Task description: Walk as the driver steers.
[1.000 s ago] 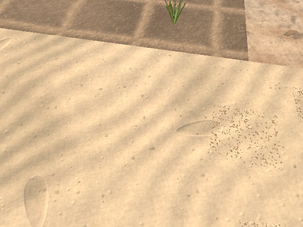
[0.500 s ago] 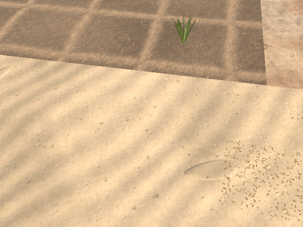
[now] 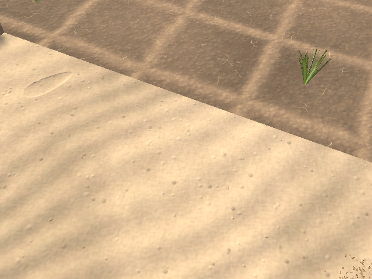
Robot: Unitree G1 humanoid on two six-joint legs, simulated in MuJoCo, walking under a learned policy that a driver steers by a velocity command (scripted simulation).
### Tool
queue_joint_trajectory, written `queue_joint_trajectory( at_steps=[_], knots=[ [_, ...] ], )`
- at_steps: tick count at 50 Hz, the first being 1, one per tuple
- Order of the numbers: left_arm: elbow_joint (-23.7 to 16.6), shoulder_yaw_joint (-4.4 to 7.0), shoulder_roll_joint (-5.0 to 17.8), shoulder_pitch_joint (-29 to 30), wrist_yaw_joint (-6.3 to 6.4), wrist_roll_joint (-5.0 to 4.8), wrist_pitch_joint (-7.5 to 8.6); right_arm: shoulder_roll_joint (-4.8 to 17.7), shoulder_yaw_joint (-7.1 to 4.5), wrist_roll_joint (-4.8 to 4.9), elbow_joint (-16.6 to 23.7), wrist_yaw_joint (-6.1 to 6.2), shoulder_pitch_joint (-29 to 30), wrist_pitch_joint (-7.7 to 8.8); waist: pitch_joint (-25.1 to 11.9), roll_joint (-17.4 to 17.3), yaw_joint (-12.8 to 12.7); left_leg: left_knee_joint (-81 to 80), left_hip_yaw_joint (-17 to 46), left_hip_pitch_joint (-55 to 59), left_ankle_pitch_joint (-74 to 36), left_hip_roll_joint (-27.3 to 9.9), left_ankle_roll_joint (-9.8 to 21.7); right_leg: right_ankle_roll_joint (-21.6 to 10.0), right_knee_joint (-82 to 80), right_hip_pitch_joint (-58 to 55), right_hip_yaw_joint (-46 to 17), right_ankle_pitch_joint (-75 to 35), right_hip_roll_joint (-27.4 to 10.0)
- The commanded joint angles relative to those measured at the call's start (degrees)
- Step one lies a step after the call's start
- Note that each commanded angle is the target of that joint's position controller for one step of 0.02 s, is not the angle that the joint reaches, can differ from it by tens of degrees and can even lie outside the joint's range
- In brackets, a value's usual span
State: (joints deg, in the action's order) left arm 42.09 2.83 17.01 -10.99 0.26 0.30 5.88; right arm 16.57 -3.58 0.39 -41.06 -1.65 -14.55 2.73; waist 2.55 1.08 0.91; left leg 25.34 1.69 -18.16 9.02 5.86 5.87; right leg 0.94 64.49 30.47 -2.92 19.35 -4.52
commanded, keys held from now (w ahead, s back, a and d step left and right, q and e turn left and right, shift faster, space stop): w+q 0.48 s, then w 0.32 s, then w+e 0.20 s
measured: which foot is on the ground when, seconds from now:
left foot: down 0.00-0.32, up 0.34-0.78, down 0.80-1.00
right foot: up 0.00-0.30, down 0.32-0.82, up 0.84-1.00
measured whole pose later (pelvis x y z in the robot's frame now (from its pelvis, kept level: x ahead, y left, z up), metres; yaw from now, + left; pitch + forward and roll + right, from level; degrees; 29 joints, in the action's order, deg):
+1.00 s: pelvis +0.51 +0.12 +0.00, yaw +20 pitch +1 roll +0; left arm 48.4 3.3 18.0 -14.3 -0.5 -1.9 3.3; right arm 14.7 -3.1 -0.6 -41.1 -1.4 -14.7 4.3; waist 1.8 2.5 0.2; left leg 22.5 -5.4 -13.1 10.6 1.7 3.5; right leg -0.1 65.0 31.3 -2.7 16.7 -5.5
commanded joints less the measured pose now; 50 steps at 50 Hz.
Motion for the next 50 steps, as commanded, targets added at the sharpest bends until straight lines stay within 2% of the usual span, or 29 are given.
queue_joint_trajectory(
  at_steps=[1, 4, 6, 9, 12, 14, 15, 16, 17, 18, 19, 20, 21, 22, 24, 28, 33, 37, 38, 39, 40, 41, 42, 43, 44, 45, 46, 47, 50],
  knots=[
    [-3.76, 1.71, 5.27, -1.75, 0.46, 0.72, -0.42, 8.17, -2.15, -0.03, 4.71, 0.97, 1.52, 1.2, -5.14, -4.07, -2.18, -12.53, 16.69, 5.23, -14.04, -14.47, 11.41, 1.85, -5.26, 5.17, -0.59, -4.85, -1.49],
    [-5.46, 1.04, 3.57, 4.7, 0.49, 0.83, -0.45, 9.25, -2.53, 0.48, 3.74, 1.95, -0.91, 1.01, -3.56, -4.3, -0.08, -12.19, 13.31, 3.35, -13.24, -11.74, 9.03, 3.15, -17.66, 4.81, -0.27, -15.97, 0.18],
    [-6.32, 0.62, 2.66, 8.95, 0.04, 0.45, -0.05, 9.34, -2.58, 0.76, 3.14, 2.33, -2.59, 0.6, -3.22, -5.32, 1.73, -11.3, 12.74, 2.8, -9.56, -10.37, 7.34, 3.22, -25.98, 1.97, -0.08, -22.2, 2.09],
    [-7.61, 0.71, 3.42, 13.6, -0.84, -0.45, 0.64, 9.66, -2.72, 1.12, 2.02, 2.58, -5.53, 0.05, -2.61, -5.92, 3.52, -9.35, 16.2, 4.91, -5.74, -11.55, 6.68, 2.8, -32.43, -0.42, -0.65, -24.43, 3.99],
    [-7.99, 1.46, 5.33, 13.89, -1.62, -0.68, 1.42, 9.12, -2.69, 1.1, 1.65, 2.87, -6.53, -0.57, -2.77, -6.91, 2.87, -4.49, 21.56, 10.33, -4.64, -13.29, 5.83, 1.17, -36.69, -1.95, -2.08, -19.28, 4.8],
    [-6.9, 2.25, 6.46, 9.2, -1.55, -0.8, 1.94, 8.72, -2.7, 0.97, 2.09, 2.9, -5.14, -0.93, -3.82, -8.62, -0.05, -0.34, 23.33, 10.9, -7.39, -12.9, 4.53, -0.93, -39.18, -8.54, -1.06, -16.0, 5.11],
    [-5.71, 3.1, 7.97, 3.72, -1.16, -0.3, 2.2, 7.02, -2.11, 0.78, 2.67, 2.76, -4.46, -0.86, -7.33, -8.09, -2.87, 5.54, 21.61, 9.01, -10.12, -10.23, 2.81, -2.9, -40.42, -17.92, -1.29, -16.68, 3.69],
    [-5.03, 3.97, 10.96, -4.81, -0.61, 0.66, 2.32, 3.87, -0.9, 0.06, 3.89, 2.51, -4.13, -0.56, -15.0, -3.03, -6.62, 20.38, 17.02, 2.1, -4.07, -6.89, 0.6, -6.72, -38.78, -32.85, -9.49, -14.53, -5.45],
    [-2.91, 5.08, 15.11, -10.31, -0.67, 1.12, 1.45, 0.78, 0.13, 1.48, 5.32, 2.52, -12.24, -0.07, -22.3, 15.8, -3.64, 38.67, 9.08, -18.46, 22.48, 1.17, -3.52, -16.29, -42.44, -51.82, -34.81, -3.7, -18.3],
    [-3.35, 4.13, 10.24, -9.88, -0.96, -0.52, 1.07, 6.43, -0.69, 1.88, 4.16, 2.67, -12.18, 0.08, -19.31, 12.95, -4.65, 46.88, 9.55, -26.28, 24.28, -3.55, -4.44, -16.07, -45.71, -50.59, -41.63, 9.1, -19.96],
    [-3.96, 3.17, 6.79, -7.58, -0.65, -0.56, 0.66, 9.7, -1.69, 1.61, 4.63, 2.61, -6.05, -0.21, -11.72, 7.16, -6.29, 49.31, 8.76, -28.28, 18.79, -5.6, -5.0, -13.39, -46.82, -43.78, -32.96, 9.17, -17.31],
    [-4.22, 2.67, 5.89, -4.78, -0.51, 0.01, 0.21, 9.34, -1.8, 1.02, 5.41, 2.66, -2.66, -0.49, -7.38, 3.38, -5.52, 48.76, 6.74, -26.9, 14.62, -7.45, -5.44, -11.72, -47.68, -36.88, -25.51, 2.54, -14.83],
    [-3.74, 2.27, 4.8, -3.03, -0.44, 0.2, -0.05, 8.59, -1.94, 0.5, 6.27, 2.43, -0.52, -0.49, -3.97, 2.95, -4.56, 46.4, 6.44, -25.98, 11.89, -8.93, -5.67, -11.29, -49.04, -31.43, -20.29, -3.56, -12.67],
    [-3.44, 1.89, 4.0, -2.16, -0.31, 0.56, 0.0, 7.52, -2.0, 0.8, 6.58, 2.04, -0.63, -0.69, -2.84, 4.34, -3.19, 44.82, 6.12, -23.54, 10.24, -10.42, -5.6, -10.58, -50.5, -27.73, -15.81, -7.27, -10.94],
    [-2.53, 1.95, 3.78, -1.7, -0.37, 0.13, 0.36, 5.05, -1.62, 1.41, 6.86, 1.65, -1.23, -1.31, -2.11, 5.79, -2.19, 42.26, 4.54, -21.71, 9.29, -11.5, -5.83, -10.94, -53.1, -24.5, -10.22, -11.0, -9.7],
    [0.17, 2.72, 6.56, -3.31, -0.78, -0.02, 0.79, 2.34, -0.47, 0.57, 8.1, 1.42, 2.44, -1.21, -1.55, 3.04, -2.18, 31.58, 4.27, -22.32, 3.22, -11.77, -6.52, -13.13, -55.71, -24.09, -4.19, -19.25, -10.1],
    [2.81, 2.96, 8.89, -5.74, -0.84, -1.42, -0.21, 1.42, 0.55, 0.55, 9.53, -0.2, 11.35, 0.28, 0.01, 2.32, -4.85, 14.31, -0.72, -16.73, -7.91, -10.39, -5.65, -11.38, -55.72, -24.99, 2.82, -22.15, -8.33],
    [5.44, 3.37, 10.86, -8.86, -0.81, -2.39, -1.49, 3.15, 0.1, 0.79, 11.35, -0.86, 14.83, 0.53, 0.95, 3.71, -4.52, 7.9, -2.19, -14.45, -2.6, -8.83, -3.14, -10.22, -52.82, -31.09, 2.43, -27.41, -11.53],
    [5.78, 3.46, 11.46, -8.53, -0.67, -2.54, -1.82, 4.12, -0.39, 0.56, 11.05, -0.84, 13.01, 0.57, -0.25, 4.27, -2.83, 6.23, -3.22, -10.64, -1.13, -7.55, -2.07, -9.53, -49.73, -31.95, 3.22, -34.58, -11.49],
    [6.04, 3.35, 11.59, -7.77, -0.5, -2.77, -2.14, 5.54, -1.33, 0.19, 9.48, -0.66, 7.54, 0.56, -3.59, 4.08, 0.81, 3.43, -4.94, -1.87, -2.72, -5.69, -0.67, -8.23, -43.03, -31.15, 5.49, -43.29, -10.06],
    [6.23, 2.68, 10.12, -8.46, -0.26, -2.38, -2.19, 8.35, -2.86, 0.02, 6.65, -0.16, -1.02, 0.34, -8.88, 3.16, 4.67, 3.17, -5.17, 11.41, -4.31, -4.74, 0.87, -6.45, -32.53, -26.6, 7.98, -45.61, -7.45],
    [4.67, 1.0, 6.4, -8.77, -0.26, -0.5, -1.89, 13.15, -4.22, -0.53, 5.02, 0.91, -11.31, -0.07, -17.2, -4.79, 8.34, 5.16, 9.41, 29.83, -7.65, -17.18, 4.76, -3.95, -13.07, -12.57, 9.02, -25.96, -4.18],
    [3.6, -0.83, 0.74, -14.47, -0.74, -0.64, -0.76, 16.44, -4.13, -0.82, 5.33, 0.93, -10.77, -0.01, -24.04, -17.44, 3.7, -3.23, 36.46, 40.95, 3.37, -29.61, 13.18, -1.33, 4.28, 5.99, 3.63, 14.18, 5.72],
    [4.42, 0.87, 7.31, -10.23, -1.03, -2.41, -0.1, 11.14, -3.04, -0.48, 5.34, 0.73, -10.57, 0.38, -21.45, -10.08, 6.57, -6.11, 36.36, 37.55, 8.85, -28.63, 11.72, -1.82, 10.05, 11.29, -3.5, 14.09, 3.32],
    [2.7, 1.4, 8.53, -5.97, -1.2, -3.51, 0.15, 9.2, -2.25, -0.34, 4.92, 0.7, -7.49, 0.8, -12.98, -9.12, 5.58, -6.99, 26.8, 30.7, 5.97, -26.7, 9.45, -2.39, 9.81, 14.51, -2.57, 9.11, 0.96],
    [2.71, 1.31, 7.71, -4.13, -0.91, -2.91, 0.02, 7.34, -1.67, -0.32, 4.7, 0.57, -4.04, 1.14, -9.08, -6.01, 3.57, -8.44, 20.26, 23.45, 1.68, -23.96, 7.78, -2.31, 6.96, 12.57, -1.74, 4.03, -1.45],
    [2.89, 1.56, 7.29, -3.86, -0.75, -2.06, -0.43, 5.62, -1.29, -0.59, 4.6, 0.36, -1.15, 1.5, -6.22, -6.28, 1.69, -10.4, 15.53, 17.79, -1.64, -21.93, 6.87, -1.93, 4.13, 10.38, -1.76, 0.45, -2.82],
    [3.66, 1.67, 6.6, -5.68, -0.78, -2.07, -1.29, 4.32, -1.02, -0.94, 4.52, 0.31, 0.64, 2.01, -5.43, -7.21, -0.18, -12.56, 11.91, 13.95, -3.81, -20.62, 6.15, -1.61, 3.03, 6.8, -2.46, -2.36, -3.84],
    [4.08, 1.39, 3.64, -6.35, -0.5, -2.19, -3.3, 4.33, -1.47, -1.21, 2.72, 0.55, 1.66, 3.64, -3.13, -5.74, -1.94, -16.77, 5.06, 9.53, -9.58, -20.35, 6.34, -0.34, 0.65, 5.91, -3.18, -7.09, -3.67]
  ],
)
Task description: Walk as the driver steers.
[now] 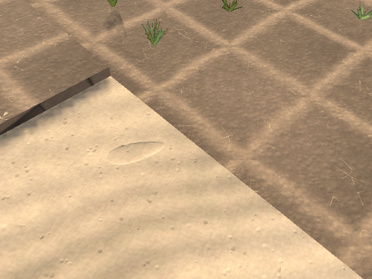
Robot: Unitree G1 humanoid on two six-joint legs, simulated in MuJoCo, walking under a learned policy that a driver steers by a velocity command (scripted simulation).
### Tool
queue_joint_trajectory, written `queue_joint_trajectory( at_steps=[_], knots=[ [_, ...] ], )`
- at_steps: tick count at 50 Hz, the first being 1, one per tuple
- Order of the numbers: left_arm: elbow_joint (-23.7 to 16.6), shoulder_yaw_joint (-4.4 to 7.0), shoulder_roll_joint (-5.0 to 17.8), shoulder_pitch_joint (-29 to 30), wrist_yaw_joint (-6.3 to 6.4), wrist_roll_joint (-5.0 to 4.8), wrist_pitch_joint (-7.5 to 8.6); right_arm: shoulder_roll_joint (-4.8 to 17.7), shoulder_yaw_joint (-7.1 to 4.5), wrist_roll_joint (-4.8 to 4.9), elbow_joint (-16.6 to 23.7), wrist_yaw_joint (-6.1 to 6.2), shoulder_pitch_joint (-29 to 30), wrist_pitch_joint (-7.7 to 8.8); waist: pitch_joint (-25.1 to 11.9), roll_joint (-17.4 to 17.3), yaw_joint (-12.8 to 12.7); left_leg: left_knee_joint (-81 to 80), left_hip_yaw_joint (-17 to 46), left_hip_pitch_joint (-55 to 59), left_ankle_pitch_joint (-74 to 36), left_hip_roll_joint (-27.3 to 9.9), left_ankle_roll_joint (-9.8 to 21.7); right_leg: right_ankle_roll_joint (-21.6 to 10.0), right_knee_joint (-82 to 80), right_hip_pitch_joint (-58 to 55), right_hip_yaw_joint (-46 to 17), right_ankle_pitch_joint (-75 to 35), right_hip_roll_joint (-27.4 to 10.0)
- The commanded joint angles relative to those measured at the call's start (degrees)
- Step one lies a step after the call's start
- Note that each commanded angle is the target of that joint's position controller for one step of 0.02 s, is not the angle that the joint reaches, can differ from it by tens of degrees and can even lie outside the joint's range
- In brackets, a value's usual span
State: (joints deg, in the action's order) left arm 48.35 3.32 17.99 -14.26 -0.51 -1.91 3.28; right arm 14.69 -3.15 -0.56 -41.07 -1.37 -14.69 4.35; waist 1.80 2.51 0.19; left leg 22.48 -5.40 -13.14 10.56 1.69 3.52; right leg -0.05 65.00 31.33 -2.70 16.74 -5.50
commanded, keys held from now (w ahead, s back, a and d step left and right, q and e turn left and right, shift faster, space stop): w+e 0.86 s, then w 0.14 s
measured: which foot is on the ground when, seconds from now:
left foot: down 0.00-0.36, up 0.38-0.80, down 0.82-1.00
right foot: up 0.00-0.34, down 0.36-0.84, up 0.86-1.00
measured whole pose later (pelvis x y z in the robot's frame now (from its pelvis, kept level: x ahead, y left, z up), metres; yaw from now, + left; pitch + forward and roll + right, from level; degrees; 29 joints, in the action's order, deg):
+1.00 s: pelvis +0.56 -0.12 +0.00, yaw -33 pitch +1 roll +1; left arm 40.0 4.0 17.5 -16.4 0.3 -1.3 1.3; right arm 14.8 -3.4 -0.6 -43.4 -1.0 -14.1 5.7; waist 0.9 2.5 1.1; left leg 25.2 -1.7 -15.3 11.1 1.7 1.5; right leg -1.3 66.0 29.5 -4.3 20.5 -0.5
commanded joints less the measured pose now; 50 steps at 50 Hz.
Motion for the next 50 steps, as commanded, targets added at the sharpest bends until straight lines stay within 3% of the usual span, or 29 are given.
queue_joint_trajectory(
  at_steps=[1, 7, 12, 15, 16, 17, 18, 19, 20, 21, 22, 23, 24, 25, 27, 29, 32, 34, 37, 39, 40, 41, 42, 43, 44, 45, 46, 48, 50],
  knots=[
    [-2.62, 0.94, 2.39, -1.76, 0.38, 0.11, -0.96, 6.56, -2.1, -0.53, 2.06, 0.53, 1.49, 2.23, -1.42, -6.5, -1.11, -14.56, 10.19, 4.56, -12.47, -16.13, 8.51, 0.97, -1.6, 6.68, -4.05, -6.75, -2.52],
    [-5.43, 0.29, 0.61, 7.31, -1.13, 0.81, -0.47, 8.4, -2.62, -0.25, -0.69, 1.87, -0.4, 1.97, 1.97, -5.02, 1.66, -16.27, -0.49, 7.54, -15.29, -14.65, 5.83, 0.58, -19.92, 7.77, -0.8, -22.48, -0.74],
    [-9.94, -0.32, -0.01, 15.11, -2.94, 0.78, -0.38, 10.22, -3.42, 0.91, -3.67, 2.36, -5.01, 0.07, 4.28, -4.25, 4.34, -12.35, -3.81, 17.83, -21.88, -17.71, 4.95, -2.1, -27.88, 11.06, 3.41, -17.57, 0.43],
    [-11.34, 0.73, 1.99, 12.85, -3.69, 0.65, -0.64, 12.31, -3.95, 1.4, -3.62, 3.02, -3.83, -1.43, 0.44, -7.28, 1.4, -2.84, -6.03, 21.2, -46.97, -18.06, 3.16, -5.18, -28.53, 3.72, 8.32, -8.71, 4.9],
    [-10.72, 1.63, 3.54, 8.45, -3.63, 0.54, -0.81, 13.02, -4.09, 1.49, -3.39, 3.32, -3.21, -1.96, -2.41, -8.37, -1.28, 4.0, -6.61, 20.92, -55.21, -17.66, 2.42, -6.56, -28.24, -2.21, 9.75, -5.94, 7.2],
    [-9.01, 3.18, 6.21, 0.45, -3.17, 0.43, -0.88, 13.4, -4.05, 1.75, -3.12, 3.57, -2.03, -2.33, -6.58, -7.77, -5.96, 14.83, -7.72, 17.12, -55.68, -16.02, 0.91, -8.55, -31.47, -13.71, 9.9, -7.95, 9.41],
    [-6.95, 5.18, 10.55, -8.81, -2.03, 0.5, -1.38, 12.48, -3.52, 1.31, -2.38, 3.86, -2.04, -1.9, -11.58, -3.91, -10.29, 30.75, -7.72, 4.84, -41.51, -13.52, -1.66, -11.39, -34.2, -31.13, 2.11, -10.49, 6.38],
    [-7.02, 6.16, 16.79, -8.69, -1.26, 0.02, -1.31, 3.15, -0.69, -1.12, 0.48, 2.68, -8.17, -0.28, -15.99, 12.07, -3.28, 52.33, -3.99, -22.76, 17.26, -1.6, -5.94, -22.45, -36.58, -52.12, -29.16, -6.75, -9.3],
    [-8.66, 5.01, 13.36, -10.62, -1.38, 0.62, -0.6, 6.24, -0.63, 0.93, 1.2, 1.71, -3.55, 2.32, -25.03, 6.09, -6.97, 60.08, 10.18, -30.18, 24.1, 1.31, -5.25, -26.25, -45.79, -57.41, -46.07, 0.35, -13.92],
    [-8.38, 4.17, 10.02, -8.83, -1.36, 1.09, -0.05, 9.13, -1.44, 3.19, 2.96, 1.13, 2.68, 3.65, -17.13, 2.99, -8.2, 58.89, 11.74, -34.85, 18.88, -2.15, -3.69, -22.61, -47.55, -52.65, -37.54, -2.07, -12.23],
    [-8.8, 3.65, 8.06, -5.2, -1.26, 0.72, 0.3, 8.74, -1.13, 2.83, 3.41, 1.33, 4.1, 4.33, -11.32, -1.06, -5.74, 53.45, 11.34, -33.62, 13.73, -4.74, -2.83, -20.27, -47.6, -43.94, -30.28, -6.0, -9.62],
    [-9.56, 3.03, 6.06, -1.19, -1.14, 0.66, 0.33, 8.9, -1.44, 1.26, 2.82, 1.77, 4.4, 4.36, -7.26, -2.85, -3.12, 48.26, 10.82, -30.12, 11.29, -6.51, -3.18, -18.67, -48.11, -35.3, -24.83, -11.87, -7.34],
    [-10.64, 2.42, 4.54, 1.08, -0.85, 1.38, 0.38, 9.57, -1.93, 0.47, 2.56, 1.85, 3.35, 3.76, -5.85, -1.94, -1.04, 45.55, 11.11, -25.71, 9.43, -7.65, -3.62, -18.22, -49.42, -29.32, -21.37, -16.8, -5.68],
    [-11.34, 2.35, 4.41, 2.0, -0.68, 1.72, 0.36, 9.42, -2.1, 0.21, 2.6, 1.8, 2.5, 3.0, -5.19, -1.15, 0.19, 43.51, 10.92, -23.22, 8.52, -7.87, -4.28, -18.18, -50.61, -25.74, -20.04, -19.04, -4.71],
    [-11.29, 2.68, 5.51, 1.67, -0.17, 1.39, 0.52, 7.74, -1.72, -0.17, 2.7, 1.86, 2.18, 1.8, -3.99, -1.18, 0.98, 38.0, 9.35, -21.75, 6.92, -7.79, -6.03, -18.16, -51.71, -20.59, -16.56, -23.41, -3.53],
    [-10.83, 3.19, 7.27, 0.21, 0.6, 1.16, 0.38, 6.01, -0.98, -0.4, 3.99, 1.97, 6.11, 1.28, -2.43, -0.73, 0.06, 29.87, 8.1, -21.26, 0.59, -6.7, -7.48, -16.88, -52.06, -16.92, -13.17, -24.29, -1.47],
    [-10.16, 3.38, 7.67, -2.11, 1.24, 0.7, -0.39, 4.42, -0.13, -0.12, 5.24, 1.37, 12.7, 1.58, -1.97, 1.59, -2.85, 15.71, 7.48, -16.42, -12.28, -3.69, -7.83, -13.51, -50.51, -14.26, -10.4, -18.74, 1.91],
    [-9.46, 3.45, 7.88, -4.45, 1.34, 0.53, -0.84, 5.12, -0.26, 0.64, 6.01, 0.83, 15.74, 1.92, -2.17, 2.19, -4.36, 11.19, 7.76, -14.14, -15.66, -2.11, -7.78, -12.68, -49.48, -15.07, -12.73, -14.61, 1.15],
    [-8.9, 3.37, 7.25, -6.3, 1.53, 0.23, -1.33, 7.33, -1.06, 1.09, 6.57, 0.13, 16.75, 2.63, -2.14, 2.93, -4.18, 6.65, 10.0, -13.45, -12.15, -1.74, -6.26, -11.81, -44.95, -20.32, -18.56, -9.82, -1.11],
    [-9.19, 3.51, 7.25, -5.5, 1.66, 0.52, -1.53, 8.62, -1.83, 1.29, 5.97, -0.02, 13.82, 3.27, -2.39, 4.58, -2.08, 5.19, 9.89, -9.79, -7.48, -1.65, -4.37, -10.81, -41.38, -21.99, -21.55, -10.1, -1.93],
    [-9.56, 3.15, 6.16, -4.77, 1.63, 0.65, -1.58, 9.36, -2.47, 1.08, 4.78, 0.2, 9.39, 3.52, -3.94, 4.77, 0.47, 3.12, 8.98, -3.77, -7.24, -1.52, -2.95, -9.52, -37.71, -21.37, -21.05, -11.87, -0.32],
    [-10.24, 2.14, 3.41, -4.49, 1.39, 0.96, -1.36, 11.47, -3.33, 0.08, 3.9, 0.56, 2.63, 3.85, -9.46, 2.6, 3.73, 4.08, 13.01, 7.78, -5.83, -6.62, -0.08, -7.56, -26.97, -17.85, -18.06, -11.45, 2.62],
    [-11.54, 1.01, -0.39, -9.75, 1.39, 0.65, -1.02, 16.16, -4.46, -1.15, 3.05, 0.98, -4.99, 3.67, -18.45, -9.09, 3.87, 2.58, 31.66, 27.91, 1.95, -19.48, 6.96, -3.47, -7.42, -2.74, -10.25, 2.35, 9.9],
    [-12.51, 0.71, 1.37, -12.73, 1.43, -0.39, -0.61, 15.81, -4.63, -0.01, 1.26, 0.42, -7.8, 2.81, -20.86, -22.67, 3.02, -3.99, 52.74, 33.11, 18.84, -26.82, 12.02, -1.95, 5.46, 10.8, -7.23, 17.95, 9.84],
    [-11.34, 1.88, 6.35, -9.6, 1.46, -0.57, -0.68, 10.63, -3.25, 0.78, 2.15, 0.47, -5.04, 2.53, -12.89, -14.55, 4.32, -6.37, 48.65, 27.07, 26.47, -24.49, 10.16, -1.42, 10.29, 14.93, -8.44, 13.49, 6.71],
    [-11.91, 2.14, 7.15, -4.8, 1.44, 0.04, -0.94, 8.61, -2.58, 0.6, 2.14, 0.62, -2.81, 1.99, -7.15, -9.89, 4.56, -6.48, 39.67, 20.14, 21.84, -21.8, 7.99, -1.21, 10.8, 14.85, -6.25, 8.72, 5.02],
    [-12.57, 2.07, 6.3, -2.28, 1.37, 0.73, -0.95, 7.59, -2.07, 0.15, 1.86, 0.54, -0.64, 1.67, -3.3, -7.26, 3.55, -7.48, 33.25, 13.35, 14.36, -19.14, 7.46, -1.15, 8.35, 13.18, -5.57, 5.55, 3.73],
    [-12.87, 1.99, 4.25, -1.93, 0.89, 0.67, -1.02, 5.85, -1.36, -0.35, 1.02, 0.5, 1.25, 1.78, -0.72, -8.68, 1.06, -9.85, 25.22, 5.99, 5.18, -15.62, 7.03, -1.33, 2.69, 8.56, -5.44, 2.45, 1.4],
    [-12.76, 1.49, 2.31, -2.09, 0.61, 0.66, -1.23, 6.04, -1.46, 0.26, -0.13, 0.33, 0.87, 2.19, -0.91, -9.03, 0.33, -11.63, 21.02, 4.53, -0.36, -14.87, 8.17, -1.0, -2.44, 7.02, -3.99, 1.75, 0.97]
  ],
)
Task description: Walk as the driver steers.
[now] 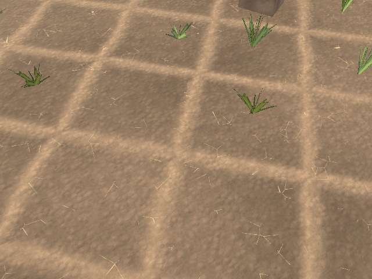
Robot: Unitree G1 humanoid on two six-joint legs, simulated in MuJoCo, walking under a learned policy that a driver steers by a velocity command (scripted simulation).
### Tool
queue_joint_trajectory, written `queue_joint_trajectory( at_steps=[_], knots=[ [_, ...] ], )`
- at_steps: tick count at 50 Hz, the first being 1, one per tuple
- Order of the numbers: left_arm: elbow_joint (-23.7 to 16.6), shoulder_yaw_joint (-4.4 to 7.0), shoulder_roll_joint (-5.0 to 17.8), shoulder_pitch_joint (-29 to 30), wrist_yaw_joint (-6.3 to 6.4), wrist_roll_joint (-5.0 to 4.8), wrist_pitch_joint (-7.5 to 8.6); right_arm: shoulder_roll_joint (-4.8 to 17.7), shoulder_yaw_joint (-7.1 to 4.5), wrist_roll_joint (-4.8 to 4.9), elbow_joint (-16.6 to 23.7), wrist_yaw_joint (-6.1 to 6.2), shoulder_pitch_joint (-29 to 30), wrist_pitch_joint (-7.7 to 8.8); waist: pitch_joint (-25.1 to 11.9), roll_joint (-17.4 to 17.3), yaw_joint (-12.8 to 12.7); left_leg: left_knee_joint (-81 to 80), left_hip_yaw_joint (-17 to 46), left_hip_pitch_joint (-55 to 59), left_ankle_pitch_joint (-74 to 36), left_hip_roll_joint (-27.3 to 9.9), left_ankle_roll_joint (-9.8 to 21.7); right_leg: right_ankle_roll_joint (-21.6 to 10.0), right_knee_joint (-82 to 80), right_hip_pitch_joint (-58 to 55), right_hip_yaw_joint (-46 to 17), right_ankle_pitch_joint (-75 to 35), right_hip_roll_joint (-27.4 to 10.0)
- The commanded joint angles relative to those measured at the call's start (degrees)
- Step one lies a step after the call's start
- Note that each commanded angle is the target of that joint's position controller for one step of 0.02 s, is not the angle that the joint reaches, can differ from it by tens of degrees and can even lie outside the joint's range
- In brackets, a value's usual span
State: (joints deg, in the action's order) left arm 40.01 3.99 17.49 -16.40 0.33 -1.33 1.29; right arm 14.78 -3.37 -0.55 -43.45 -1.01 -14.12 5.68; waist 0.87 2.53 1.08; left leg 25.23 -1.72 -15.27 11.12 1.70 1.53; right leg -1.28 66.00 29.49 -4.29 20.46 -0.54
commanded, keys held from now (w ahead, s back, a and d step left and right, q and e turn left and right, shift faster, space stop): w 0.44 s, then w+q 0.56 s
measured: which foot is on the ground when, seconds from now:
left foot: down 0.00-0.34, up 0.36-0.74, down 0.76-1.00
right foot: up 0.00-0.26, down 0.28-0.76, up 0.78-1.00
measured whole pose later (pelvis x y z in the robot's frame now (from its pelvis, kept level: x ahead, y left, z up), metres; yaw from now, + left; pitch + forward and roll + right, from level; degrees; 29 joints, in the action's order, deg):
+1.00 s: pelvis +0.54 -0.02 -0.06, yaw +11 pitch +1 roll +0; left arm 42.2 3.0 15.2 -5.0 0.6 0.7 5.1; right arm 14.2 -3.1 0.3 -46.5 -0.8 -19.4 3.1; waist 2.8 1.4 3.4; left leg 29.6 5.9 -16.6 13.4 7.6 5.4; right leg 1.9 53.6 33.8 -6.0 16.5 -3.0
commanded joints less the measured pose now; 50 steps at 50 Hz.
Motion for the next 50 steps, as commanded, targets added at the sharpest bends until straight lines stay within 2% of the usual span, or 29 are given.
queue_joint_trajectory(
  at_steps=[1, 3, 6, 7, 11, 13, 15, 16, 17, 18, 19, 20, 22, 25, 27, 29, 31, 35, 37, 38, 39, 40, 41, 42, 43, 44, 45, 47, 50],
  knots=[
    [-4.9, 0.57, 2.33, 1.51, -0.27, 0.4, 0.81, 7.16, -1.55, 0.45, 1.7, -0.02, 0.15, 1.01, 0.56, -8.43, -0.67, -15.29, 15.63, 6.19, -4.05, -15.1, 10.79, 0.51, -7.29, 9.15, -1.86, -3.46, -4.37],
    [-5.82, -0.18, 1.25, 5.03, -0.64, 1.06, 1.39, 9.3, -2.11, 0.8, 0.71, 0.16, -0.12, 0.9, 0.41, -6.73, -0.03, -16.08, 12.08, 6.53, -9.91, -14.78, 11.1, 0.83, -15.82, 8.15, -0.49, -9.47, -5.2],
    [-6.2, -0.87, 0.27, 9.49, -1.45, 0.79, 2.42, 11.09, -2.45, 1.33, -0.88, 0.39, -1.49, 0.25, -0.26, -6.83, 1.57, -15.83, 6.11, 5.26, -14.03, -12.52, 9.91, 1.33, -25.96, 1.75, 2.66, -18.63, -3.69],
    [-5.72, -0.42, 1.31, 9.28, -1.71, 0.8, 2.66, 11.57, -2.54, 1.03, -1.16, 0.33, -2.23, 0.42, -1.56, -6.47, 1.55, -14.92, 5.58, 5.2, -15.68, -13.44, 10.06, 1.3, -24.3, -0.94, 2.82, -23.45, -3.54],
    [-7.71, -0.11, 2.29, 15.42, -2.62, -0.31, 3.17, 10.72, -2.38, 2.28, -3.85, 0.43, -6.83, -0.44, 1.95, -6.78, 3.27, -9.87, 6.42, 14.41, -11.48, -15.35, 8.36, -0.8, -33.27, 5.16, -0.36, -24.69, -4.85],
    [-7.77, 0.23, 3.41, 15.3, -3.24, -0.3, 3.54, 11.85, -2.8, 1.99, -4.43, 0.84, -7.48, -1.31, 1.9, -7.05, 2.75, -6.17, 7.74, 17.63, -14.89, -17.25, 7.86, -1.82, -35.6, 4.57, 0.54, -19.69, -4.21],
    [-5.21, 1.44, 5.33, 6.87, -3.27, -0.14, 3.95, 12.57, -2.95, 2.28, -3.9, 0.79, -5.12, -2.07, -2.44, -6.14, -2.25, 4.62, 5.56, 14.7, -25.14, -15.0, 6.65, -3.83, -38.51, -8.76, 3.89, -17.72, -1.56],
    [-3.71, 3.34, 10.14, 1.67, -3.39, 1.04, 4.56, 7.38, -1.21, 2.28, -3.29, 0.26, -10.3, -2.16, -11.53, 2.15, -2.91, 18.71, 0.6, 2.78, -23.71, -9.32, 2.5, -8.0, -39.81, -29.18, -2.37, -18.57, -5.5],
    [-2.09, 4.56, 11.3, -6.07, -3.19, 1.15, 4.04, 5.66, 0.09, 1.84, -3.01, 0.14, -9.52, -1.5, -18.96, 8.53, -7.89, 37.65, -1.44, -12.52, -10.59, -4.46, -0.79, -13.56, -43.28, -45.34, -18.12, -6.76, -13.72],
    [-0.4, 3.5, 9.53, -8.94, -3.17, -0.11, 3.55, 7.63, -0.22, 1.98, -1.39, -0.1, -6.45, -0.36, -18.9, 11.49, -8.77, 45.03, 3.63, -21.18, 16.65, -3.94, 0.52, -13.9, -46.15, -48.51, -23.56, -4.96, -16.61],
    [-0.24, 2.61, 8.02, -6.8, -3.18, -0.18, 3.17, 9.95, -0.83, 3.13, 0.87, -0.27, -1.01, 0.33, -13.46, 8.2, -8.0, 46.69, 5.08, -25.11, 18.21, -5.37, 1.93, -12.65, -47.84, -44.0, -22.68, -5.04, -16.61],
    [-0.8, 2.14, 6.52, -2.53, -3.29, 0.15, 3.14, 10.48, -1.05, 3.19, 2.02, -0.26, 2.73, 0.53, -7.29, 3.21, -6.8, 43.77, 4.49, -26.97, 15.65, -6.69, 2.12, -11.64, -48.92, -38.46, -18.81, -9.31, -15.17],
    [-0.76, 1.52, 4.48, 2.01, -2.96, 0.92, 3.41, 8.57, -1.09, 2.07, 2.46, -0.27, 4.31, -0.1, -2.7, 2.55, -3.94, 36.58, 4.0, -24.74, 11.25, -8.55, 1.61, -10.76, -51.65, -30.29, -13.41, -14.25, -12.62],
    [0.09, 2.07, 5.29, 4.79, -2.25, 0.8, 4.18, 4.82, -0.14, 2.4, 2.01, -0.84, 3.56, -1.49, -0.67, 3.19, -1.31, 27.36, 2.69, -21.37, 5.38, -8.18, 0.7, -11.24, -56.59, -24.55, -8.53, -14.78, -12.81],
    [0.7, 2.27, 5.44, 4.88, -1.35, 1.2, 5.69, 5.9, -0.62, 1.76, 1.35, -1.36, 4.4, -0.82, -0.25, 1.16, -1.39, 22.26, 4.75, -21.52, -9.93, -8.01, 0.69, -10.19, -56.39, -24.24, -3.84, -15.81, -11.98],
    [1.6, 2.34, 5.77, 6.25, -0.71, 0.82, 6.28, 5.44, -0.29, 1.57, 1.87, -2.01, 6.66, 0.09, 0.91, 2.32, -1.33, 9.29, 3.34, -14.95, -23.34, -5.64, 1.13, -6.99, -55.87, -18.94, 3.76, -14.79, -8.19],
    [3.54, 2.72, 6.5, 4.21, -0.5, 0.67, 6.63, 5.28, -0.2, 1.98, 2.56, -2.63, 8.87, 0.13, 0.38, 3.16, -2.22, 5.42, 3.09, -7.67, -32.18, -4.1, 1.49, -5.89, -56.73, -17.67, 5.63, -13.32, -9.4],
    [4.83, 2.59, 5.79, 6.66, -0.23, 0.31, 6.4, 7.54, -0.79, 2.29, 1.41, -3.45, 6.41, -1.82, 2.12, 0.4, 0.15, 4.93, 5.59, -10.04, -29.84, -6.77, 2.15, -3.95, -48.82, -25.49, 9.3, -11.83, -12.11],
    [4.97, 2.48, 5.55, 8.73, -0.3, 0.17, 5.75, 8.09, -1.58, 1.98, -1.12, -3.2, -0.91, -2.64, 1.1, -2.39, 3.87, 4.4, 4.32, -3.94, -25.42, -6.54, 2.85, -3.09, -38.25, -24.74, 11.16, -14.95, -11.89],
    [4.85, 2.17, 4.51, 10.36, -0.5, -0.17, 5.53, 9.3, -2.72, 1.37, -3.82, -2.6, -8.35, -2.98, -1.3, -5.97, 7.59, 2.47, 1.2, 5.82, -25.92, -4.25, 4.19, -2.18, -26.77, -20.43, 13.06, -17.7, -9.13],
    [4.45, 2.19, 3.93, 9.97, -0.61, -0.61, 5.55, 11.45, -3.91, 0.44, -5.97, -1.84, -13.69, -3.37, -1.79, -16.24, 10.42, -0.27, 0.97, 13.17, -30.89, -3.47, 7.38, 0.46, -3.15, -13.77, 15.71, -3.74, -1.36],
    [1.74, 1.36, 0.65, 1.46, -1.12, 1.2, 6.34, 15.73, -3.73, -0.15, -4.21, -1.29, -9.83, -2.65, -0.84, -30.23, 0.92, 6.18, 15.76, 24.39, -41.45, -7.81, 12.95, 1.94, 13.51, 6.75, 8.87, 14.33, 3.19],
    [2.36, 0.41, 1.97, -3.66, -1.45, 2.45, 6.92, 13.61, -2.75, 0.73, -0.74, -1.73, -8.18, -1.99, -7.81, -23.26, -0.17, 5.91, 24.73, 27.65, -39.06, -12.7, 17.46, 0.72, 16.58, 10.9, 1.06, 17.15, 1.65],
    [0.28, 1.14, 5.25, -1.13, -1.51, -0.56, 7.42, 14.95, -3.86, 1.43, -0.08, -1.99, -9.33, -1.65, -11.06, -17.42, 0.94, -2.05, 38.35, 29.98, -11.38, -17.85, 22.62, 0.48, 17.99, 17.89, -0.93, 14.53, 1.87],
    [-0.97, 1.18, 5.38, 3.67, -0.64, -1.77, 7.18, 14.93, -4.06, 1.79, 0.3, -1.76, -5.07, -1.6, -8.96, -8.93, -0.67, -8.02, 45.47, 22.53, 8.04, -20.46, 21.62, 0.55, 9.61, 20.0, -2.92, 6.46, -2.02],
    [-1.3, 1.47, 6.72, 7.35, 0.28, -0.99, 6.14, 11.93, -3.09, 1.51, 1.95, -1.61, -1.73, -1.37, -5.57, -4.53, -0.63, -9.15, 48.13, 15.54, 11.24, -20.31, 20.41, 1.3, 6.68, 17.68, -3.71, 3.56, -3.54],
    [-1.14, 1.4, 6.57, 7.83, 0.73, 0.06, 5.02, 11.22, -2.58, 0.59, 2.72, -1.3, 0.21, -1.2, -4.41, -4.51, -1.72, -9.09, 47.05, 9.22, 9.15, -19.4, 19.78, 1.99, 3.77, 14.21, -4.5, 2.84, -4.32],
    [-1.16, 1.56, 6.56, 8.82, 0.89, 2.01, 4.02, 10.76, -2.42, 0.57, 3.41, -0.06, 1.28, -1.13, -2.59, -6.21, -2.08, -10.24, 38.34, 2.33, 7.65, -14.82, 17.17, 2.73, -6.9, 9.05, -4.69, 0.73, -5.0],
    [-2.07, 0.17, 2.59, 14.56, 0.24, 2.82, 4.55, 11.74, -2.86, 1.25, 2.53, 2.04, -1.73, -1.49, -2.89, -5.82, 0.81, -9.25, 25.68, -1.48, -7.45, -8.63, 13.55, 4.3, -21.64, 1.44, -1.24, -12.16, -2.36]
  ],
)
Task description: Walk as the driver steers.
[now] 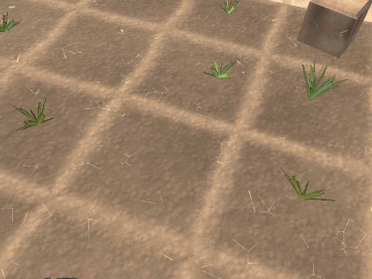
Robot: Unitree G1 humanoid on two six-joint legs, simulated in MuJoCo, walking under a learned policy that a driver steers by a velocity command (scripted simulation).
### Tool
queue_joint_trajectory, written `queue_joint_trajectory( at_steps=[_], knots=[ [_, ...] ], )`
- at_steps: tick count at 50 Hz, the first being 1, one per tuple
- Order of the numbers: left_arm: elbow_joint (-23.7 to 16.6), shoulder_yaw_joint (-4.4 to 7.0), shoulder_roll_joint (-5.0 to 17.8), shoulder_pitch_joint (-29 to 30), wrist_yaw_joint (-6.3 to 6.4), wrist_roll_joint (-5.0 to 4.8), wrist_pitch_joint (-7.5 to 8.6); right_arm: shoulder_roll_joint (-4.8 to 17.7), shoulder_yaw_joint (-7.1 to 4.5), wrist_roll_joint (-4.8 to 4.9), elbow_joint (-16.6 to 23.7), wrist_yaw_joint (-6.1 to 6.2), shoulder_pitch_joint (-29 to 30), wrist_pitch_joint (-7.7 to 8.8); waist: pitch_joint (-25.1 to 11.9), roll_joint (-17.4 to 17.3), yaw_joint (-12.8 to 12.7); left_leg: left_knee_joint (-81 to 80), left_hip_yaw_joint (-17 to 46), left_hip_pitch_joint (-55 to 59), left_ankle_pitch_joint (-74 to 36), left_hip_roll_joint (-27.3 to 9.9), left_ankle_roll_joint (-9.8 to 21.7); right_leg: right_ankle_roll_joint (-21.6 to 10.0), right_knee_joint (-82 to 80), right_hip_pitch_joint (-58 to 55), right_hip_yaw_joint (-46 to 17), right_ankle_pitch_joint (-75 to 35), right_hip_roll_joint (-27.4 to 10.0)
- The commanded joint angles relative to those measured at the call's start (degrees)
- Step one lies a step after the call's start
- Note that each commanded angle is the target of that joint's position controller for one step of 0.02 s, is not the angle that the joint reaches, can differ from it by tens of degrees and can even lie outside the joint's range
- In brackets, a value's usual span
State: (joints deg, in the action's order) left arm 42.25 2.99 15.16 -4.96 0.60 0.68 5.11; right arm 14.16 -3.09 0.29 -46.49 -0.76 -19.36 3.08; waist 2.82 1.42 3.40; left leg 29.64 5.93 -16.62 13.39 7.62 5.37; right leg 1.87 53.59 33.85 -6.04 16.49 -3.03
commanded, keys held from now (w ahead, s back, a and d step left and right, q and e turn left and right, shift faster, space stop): w+q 0.72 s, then w+e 0.28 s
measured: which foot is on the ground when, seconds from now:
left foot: down 0.00-0.20, up 0.22-0.70, down 0.72-1.00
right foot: up 0.00-0.18, down 0.20-0.70, up 0.72-1.00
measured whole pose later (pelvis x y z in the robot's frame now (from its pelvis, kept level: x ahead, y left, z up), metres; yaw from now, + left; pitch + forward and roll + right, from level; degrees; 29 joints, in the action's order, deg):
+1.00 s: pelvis +0.48 +0.13 +0.01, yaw +27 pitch +1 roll +1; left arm 45.7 3.1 17.7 -10.6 -0.5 -1.2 3.4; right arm 14.7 -2.9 -1.0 -42.6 -1.1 -17.2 4.7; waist 1.5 2.6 1.6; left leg 15.4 -3.9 -5.3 11.2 4.8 4.9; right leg 1.4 54.5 41.1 -3.7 3.9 -7.3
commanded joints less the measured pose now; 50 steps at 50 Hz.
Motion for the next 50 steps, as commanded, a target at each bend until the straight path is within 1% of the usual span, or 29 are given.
queue_joint_trajectory(
  at_steps=[1, 3, 6, 8, 9, 10, 11, 12, 13, 14, 15, 17, 19, 22, 27, 31, 33, 34, 35, 36, 37, 38, 39, 40, 41, 42, 45, 47, 50],
  knots=[
    [-4.51, 0.79, 3.87, 4.33, -0.39, 0.57, 0.96, 12.16, -3.19, 0.64, 5.47, 2.24, 2.75, 0.66, -5.41, -4.34, -0.85, -13.13, 15.51, -0.93, -11.76, -13.02, 8.68, 1.65, -13.4, -6.0, 1.52, -12.86, 1.55],
    [-5.11, 0.62, 3.49, 6.4, -0.89, -0.2, 1.19, 11.42, -3.12, 0.91, 5.14, 2.49, 1.0, -0.17, -5.42, -4.6, 0.39, -12.11, 14.25, -1.14, -10.91, -11.6, 7.47, 2.48, -18.7, -9.87, 2.64, -17.74, 3.89],
    [-5.92, 1.17, 4.9, 7.3, -1.15, -1.1, 1.45, 10.4, -3.09, 1.27, 4.71, 2.3, -1.1, -0.95, -4.21, -5.99, 0.35, -9.38, 18.3, 1.81, -3.86, -12.3, 6.4, 1.8, -23.8, -11.85, 1.46, -14.9, 4.81],
    [-5.1, 1.91, 6.38, 3.81, -1.2, -1.42, 2.01, 9.63, -3.01, 1.15, 5.17, 2.35, -0.36, -1.17, -3.98, -7.45, -2.18, -6.19, 20.57, 2.41, -1.11, -12.51, 5.22, -0.03, -26.45, -16.43, 1.58, -13.21, 4.47],
    [-3.98, 2.48, 7.32, -0.1, -1.0, -1.27, 2.21, 8.21, -2.63, 1.01, 5.55, 2.3, 0.2, -1.08, -4.84, -7.76, -4.32, -2.62, 19.9, 1.13, -0.88, -11.19, 3.95, -1.5, -27.74, -21.76, 1.58, -11.97, 3.45],
    [-2.98, 3.31, 9.68, -7.13, -0.51, -0.59, 2.44, 5.44, -1.72, 0.62, 6.38, 2.14, 1.1, -0.75, -8.7, -5.26, -7.77, 7.77, 16.39, -4.01, 1.2, -8.67, 1.78, -4.66, -27.9, -32.25, -3.96, -8.3, -2.78],
    [-2.18, 4.4, 14.86, -14.03, -0.26, 0.45, 2.1, 1.3, -0.59, 1.01, 7.54, 1.95, -4.2, -0.21, -15.14, 8.64, -7.08, 26.01, 7.25, -17.43, 17.47, -0.52, -2.05, -12.22, -32.28, -48.44, -23.82, 0.33, -15.82],
    [-0.33, 4.74, 14.97, -16.72, -0.9, -0.46, 1.46, 4.96, -0.84, 2.28, 8.7, 1.94, -5.84, 0.06, -15.17, 17.2, -6.58, 37.18, 3.85, -29.71, 22.25, -3.47, -3.11, -16.81, -37.32, -50.94, -42.31, 17.95, -22.3],
    [-1.7, 3.6, 10.14, -13.55, -0.92, -1.01, 1.39, 9.62, -2.02, 2.07, 8.0, 1.96, -2.13, -0.13, -7.93, 9.18, -7.74, 41.34, 4.6, -32.36, 16.92, -6.58, -3.65, -14.84, -38.85, -45.17, -36.71, 21.87, -19.39],
    [-2.04, 2.92, 8.12, -10.82, -0.87, -0.83, 1.02, 10.37, -2.43, 1.28, 8.52, 1.93, 2.06, -0.52, -3.59, 5.39, -7.64, 41.82, 2.84, -31.83, 12.09, -8.26, -3.96, -12.45, -38.7, -39.5, -27.4, 14.89, -16.57],
    [-2.23, 2.36, 6.72, -8.36, -0.92, -0.43, 0.78, 9.67, -2.53, 0.67, 8.78, 1.76, 3.48, -0.75, -1.9, 3.55, -6.61, 40.03, 2.28, -29.66, 8.48, -9.84, -4.28, -11.38, -39.57, -34.73, -20.59, 7.21, -13.91],
    [-1.66, 1.82, 5.48, -6.3, -0.78, -0.05, 0.79, 8.01, -2.57, 0.96, 9.47, 1.02, 3.93, -1.16, -1.03, 5.35, -4.77, 36.54, 1.29, -25.18, 4.88, -12.53, -4.51, -10.35, -41.94, -28.7, -11.76, -1.69, -11.01],
    [-0.77, 2.12, 6.23, -6.91, -0.85, -0.31, 1.2, 6.38, -2.2, 1.06, 10.51, 0.61, 5.0, -1.53, -1.5, 5.09, -4.76, 34.2, 0.02, -24.88, 2.13, -13.24, -5.18, -11.37, -43.95, -27.85, -6.73, -6.9, -10.64],
    [0.6, 2.86, 8.5, -8.2, -0.67, -0.35, 1.31, 5.66, -1.75, 1.01, 12.29, 0.36, 7.91, -1.65, -1.91, 3.0, -5.16, 27.49, -0.13, -26.77, -3.51, -13.95, -6.24, -12.63, -45.15, -29.9, -1.48, -13.8, -11.83],
    [2.34, 3.14, 10.49, -10.21, -0.33, -0.88, 0.5, 4.56, -0.83, 0.94, 14.51, -1.23, 15.21, -0.95, -0.17, 2.21, -7.66, 13.34, -4.18, -22.94, -14.42, -13.1, -5.55, -10.86, -45.01, -31.23, 8.27, -18.8, -10.8],
    [3.96, 3.64, 12.25, -12.86, -0.32, -1.93, -0.66, 5.15, -0.84, 1.17, 17.02, -2.4, 19.5, -1.06, 1.63, 2.43, -8.15, 7.41, -7.09, -21.56, -9.89, -11.71, -3.05, -9.38, -42.49, -36.52, 11.61, -24.11, -12.92],
    [4.01, 4.12, 14.01, -12.61, -0.04, -2.33, -1.39, 6.88, -1.71, 0.81, 17.4, -2.63, 17.56, -1.31, -0.59, 3.98, -5.78, 6.04, -10.21, -15.45, -3.96, -8.49, -0.67, -8.13, -35.64, -38.43, 14.25, -42.58, -13.05],
    [3.92, 4.34, 14.88, -12.37, 0.21, -2.5, -1.83, 8.65, -2.73, 0.66, 16.5, -2.54, 12.91, -1.51, -3.7, 4.44, -2.72, 5.01, -11.86, -8.41, -2.26, -6.04, 0.89, -7.34, -27.97, -38.08, 15.83, -52.06, -12.45],
    [3.66, 4.0, 14.25, -11.98, 0.53, -2.52, -2.11, 11.47, -4.47, 0.84, 13.87, -2.04, 3.43, -1.74, -8.57, 3.03, 2.45, 1.75, -12.2, 5.37, -5.61, -3.64, 3.09, -5.66, -16.12, -33.17, 17.76, -53.81, -10.61],
    [2.58, 2.82, 11.59, -13.09, 0.68, -0.86, -1.81, 16.01, -6.3, 1.16, 11.61, -0.81, -6.36, -2.41, -14.28, -3.44, 6.21, 1.3, -0.48, 23.84, -5.4, -10.37, 6.52, -3.16, 1.77, -18.29, 17.84, -35.29, -8.46],
    [-0.56, -0.26, 3.24, -18.98, -0.59, 0.8, -0.13, 21.4, -6.27, 1.42, 12.34, -0.58, -3.36, -1.69, -20.99, -18.32, -1.52, -5.32, 33.17, 40.78, 5.41, -25.99, 17.45, -0.54, 20.62, 6.15, 11.67, 16.69, 2.67],
    [0.85, 0.87, 9.16, -13.79, -1.38, -1.75, 1.61, 14.61, -4.51, 0.9, 12.76, -0.71, -5.95, -1.07, -25.05, -10.0, 3.74, -12.02, 38.43, 40.61, 10.56, -28.13, 16.76, -1.6, 25.22, 10.61, 1.75, 15.99, 1.39],
    [-0.73, 1.52, 11.33, -8.58, -1.58, -3.83, 2.21, 12.41, -3.6, 0.18, 11.92, -0.88, -3.63, -0.35, -15.94, -8.01, 3.99, -12.26, 28.82, 33.91, 4.23, -26.54, 13.76, -2.74, 24.45, 13.86, 2.55, 10.92, -1.01],
    [-0.67, 1.14, 10.3, -7.39, -1.19, -3.32, 2.37, 11.12, -3.04, 0.22, 11.81, -0.8, 0.21, 0.04, -11.49, -4.05, 1.63, -12.18, 21.27, 25.28, -2.64, -24.36, 11.7, -3.11, 20.17, 11.57, 2.89, 5.98, -3.81],
    [0.13, 1.29, 10.08, -7.36, -0.93, -2.13, 2.02, 9.12, -2.33, -0.13, 11.84, -0.75, 3.79, 0.27, -8.28, -3.75, -0.47, -13.09, 15.44, 18.02, -9.09, -22.26, 10.4, -2.71, 16.27, 8.14, 2.94, 3.1, -5.53],
    [0.91, 1.45, 9.97, -9.48, -1.09, -2.04, 1.19, 7.85, -1.79, -0.84, 11.96, -0.71, 5.67, 0.65, -7.26, -5.2, -2.6, -14.84, 11.79, 13.03, -12.75, -20.86, 9.78, -2.48, 14.73, 4.06, 2.25, 0.78, -6.76],
    [2.35, 1.09, 7.38, -11.62, -1.03, -1.99, -1.18, 8.32, -1.95, -0.91, 10.16, -0.67, 6.66, 2.18, -4.83, -4.67, -4.59, -19.55, 4.68, 6.95, -17.84, -20.08, 9.74, -0.92, 11.09, 2.04, 2.51, -3.93, -6.74],
    [1.59, 0.92, 6.49, -8.75, -0.76, -1.81, -1.76, 8.74, -2.14, -1.27, 8.53, -0.31, 5.69, 2.8, -2.39, -3.73, -3.85, -21.08, 0.28, 6.82, -19.96, -19.48, 8.77, -0.06, 6.12, 5.28, 1.35, -9.64, -6.15],
    [0.82, 0.78, 5.65, -5.29, -1.33, -1.89, -1.23, 8.69, -1.93, -1.39, 7.18, 0.25, 5.39, 3.03, -0.94, -3.86, -2.51, -22.1, -6.43, 7.67, -19.56, -17.36, 5.86, -0.39, -5.12, 4.67, 1.31, -21.33, -3.88]
  ],
)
